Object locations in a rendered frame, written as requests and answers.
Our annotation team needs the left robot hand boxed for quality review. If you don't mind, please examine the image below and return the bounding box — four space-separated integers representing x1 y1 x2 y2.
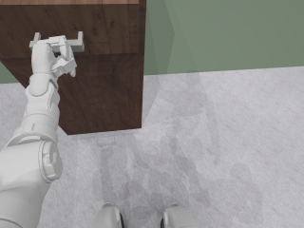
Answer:
31 35 77 82

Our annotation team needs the right robot shin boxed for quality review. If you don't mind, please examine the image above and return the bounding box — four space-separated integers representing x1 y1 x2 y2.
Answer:
168 202 178 208

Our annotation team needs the handle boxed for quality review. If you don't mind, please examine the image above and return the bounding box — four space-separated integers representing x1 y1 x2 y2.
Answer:
29 31 85 53

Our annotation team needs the left robot upper arm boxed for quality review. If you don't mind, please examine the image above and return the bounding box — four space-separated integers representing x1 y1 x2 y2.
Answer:
0 140 64 228

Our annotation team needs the left robot forearm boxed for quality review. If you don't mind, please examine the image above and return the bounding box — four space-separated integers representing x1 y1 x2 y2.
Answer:
1 73 60 151

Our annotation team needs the right robot thigh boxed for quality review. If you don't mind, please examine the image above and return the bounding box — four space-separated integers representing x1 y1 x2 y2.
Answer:
163 206 200 228

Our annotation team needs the drawer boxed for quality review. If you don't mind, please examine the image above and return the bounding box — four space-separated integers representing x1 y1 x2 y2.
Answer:
0 0 140 59

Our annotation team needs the cabinet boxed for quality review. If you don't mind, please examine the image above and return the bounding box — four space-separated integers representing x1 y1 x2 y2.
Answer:
0 0 147 136

